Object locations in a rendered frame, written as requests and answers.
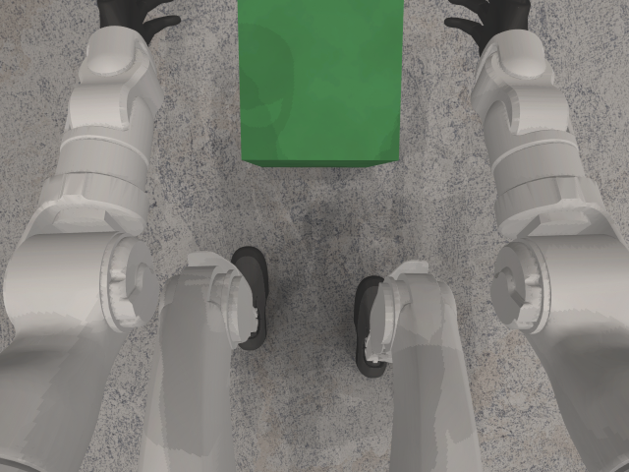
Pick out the left robot thigh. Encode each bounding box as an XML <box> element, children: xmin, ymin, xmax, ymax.
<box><xmin>138</xmin><ymin>265</ymin><xmax>249</xmax><ymax>472</ymax></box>

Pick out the robot right forearm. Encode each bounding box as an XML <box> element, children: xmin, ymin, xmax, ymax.
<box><xmin>470</xmin><ymin>29</ymin><xmax>629</xmax><ymax>251</ymax></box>

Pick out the robot left hand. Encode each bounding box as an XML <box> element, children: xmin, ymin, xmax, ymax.
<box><xmin>97</xmin><ymin>0</ymin><xmax>181</xmax><ymax>46</ymax></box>

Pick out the right robot shin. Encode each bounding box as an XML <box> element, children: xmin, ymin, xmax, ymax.
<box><xmin>365</xmin><ymin>260</ymin><xmax>457</xmax><ymax>363</ymax></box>

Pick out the right robot upper arm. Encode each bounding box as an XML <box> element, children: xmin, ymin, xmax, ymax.
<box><xmin>490</xmin><ymin>234</ymin><xmax>629</xmax><ymax>472</ymax></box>

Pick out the left robot upper arm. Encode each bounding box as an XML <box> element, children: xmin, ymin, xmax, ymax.
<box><xmin>0</xmin><ymin>231</ymin><xmax>159</xmax><ymax>472</ymax></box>

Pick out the robot right hand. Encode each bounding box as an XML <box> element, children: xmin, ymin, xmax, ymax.
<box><xmin>444</xmin><ymin>0</ymin><xmax>531</xmax><ymax>58</ymax></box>

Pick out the carton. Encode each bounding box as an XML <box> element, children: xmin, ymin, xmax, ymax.
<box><xmin>238</xmin><ymin>0</ymin><xmax>404</xmax><ymax>167</ymax></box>

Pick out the robot left forearm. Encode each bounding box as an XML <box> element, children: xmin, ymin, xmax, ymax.
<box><xmin>3</xmin><ymin>26</ymin><xmax>164</xmax><ymax>323</ymax></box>

